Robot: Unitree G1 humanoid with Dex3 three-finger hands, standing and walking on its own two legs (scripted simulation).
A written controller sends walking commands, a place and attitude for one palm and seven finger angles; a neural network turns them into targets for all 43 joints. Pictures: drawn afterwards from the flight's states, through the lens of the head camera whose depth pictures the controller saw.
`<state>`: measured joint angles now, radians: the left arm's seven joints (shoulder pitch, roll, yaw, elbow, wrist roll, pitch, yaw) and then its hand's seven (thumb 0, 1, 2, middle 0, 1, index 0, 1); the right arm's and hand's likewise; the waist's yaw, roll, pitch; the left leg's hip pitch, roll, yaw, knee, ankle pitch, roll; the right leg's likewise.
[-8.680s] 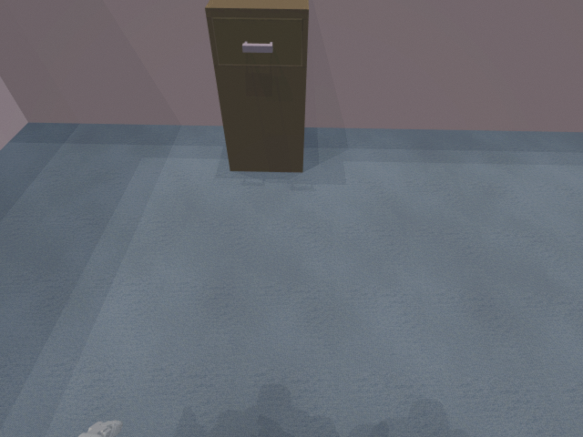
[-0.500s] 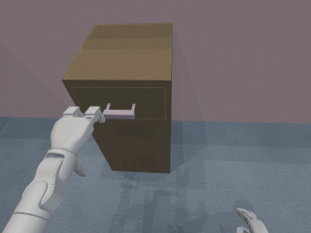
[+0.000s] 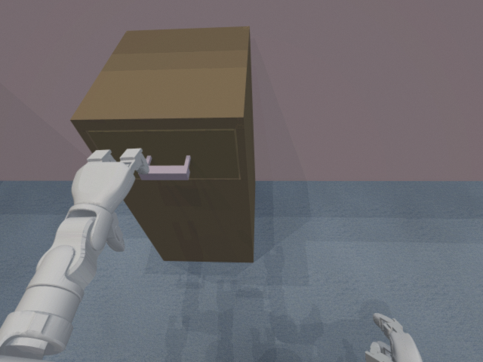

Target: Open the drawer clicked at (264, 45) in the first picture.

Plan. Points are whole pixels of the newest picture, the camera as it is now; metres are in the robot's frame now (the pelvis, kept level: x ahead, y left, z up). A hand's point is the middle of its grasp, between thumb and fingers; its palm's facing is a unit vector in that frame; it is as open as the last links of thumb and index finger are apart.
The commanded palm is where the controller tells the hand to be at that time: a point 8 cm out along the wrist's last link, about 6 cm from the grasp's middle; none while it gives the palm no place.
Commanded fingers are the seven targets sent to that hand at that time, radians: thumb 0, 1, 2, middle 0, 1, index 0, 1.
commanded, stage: move the hooked fingers above the handle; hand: left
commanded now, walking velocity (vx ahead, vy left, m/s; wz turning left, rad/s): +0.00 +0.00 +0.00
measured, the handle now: (166, 166) +0.55 +0.26 -0.08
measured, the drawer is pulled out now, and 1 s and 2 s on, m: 0.00 0.00 0.00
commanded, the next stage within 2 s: none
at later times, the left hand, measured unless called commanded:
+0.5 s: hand (132, 186) +0.41 +0.26 +0.03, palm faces -0.03 -0.02 -1.00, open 13.8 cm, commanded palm +0.39 +0.27 +0.08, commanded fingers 0.00 -0.50 0.30 -0.30 -1.20 -0.30 -1.20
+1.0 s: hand (153, 172) +0.48 +0.25 -0.01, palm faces -0.08 -0.03 -1.00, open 13.8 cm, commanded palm +0.47 +0.26 +0.05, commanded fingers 0.00 -0.50 0.30 -0.30 -1.20 -0.30 -1.20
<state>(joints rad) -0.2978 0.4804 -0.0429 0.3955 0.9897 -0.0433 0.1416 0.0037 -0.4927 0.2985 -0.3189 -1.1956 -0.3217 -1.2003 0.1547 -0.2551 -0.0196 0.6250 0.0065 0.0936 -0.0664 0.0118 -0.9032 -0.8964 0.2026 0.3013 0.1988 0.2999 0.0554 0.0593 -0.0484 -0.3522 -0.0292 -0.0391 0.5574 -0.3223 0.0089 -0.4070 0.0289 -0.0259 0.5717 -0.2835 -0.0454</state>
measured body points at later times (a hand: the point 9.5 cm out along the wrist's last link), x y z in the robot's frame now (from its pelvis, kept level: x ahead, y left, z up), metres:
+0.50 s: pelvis +0.00 +0.02 -0.01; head +0.06 +0.00 +0.43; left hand +0.40 +0.26 +0.08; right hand +0.09 -0.24 -0.15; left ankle -0.03 +0.12 -0.73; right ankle +0.00 -0.09 -0.73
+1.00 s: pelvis +0.00 +0.04 -0.03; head +0.10 +0.03 +0.41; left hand +0.47 +0.25 +0.05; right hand +0.00 -0.24 -0.16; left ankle -0.03 +0.12 -0.73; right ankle +0.00 -0.09 -0.73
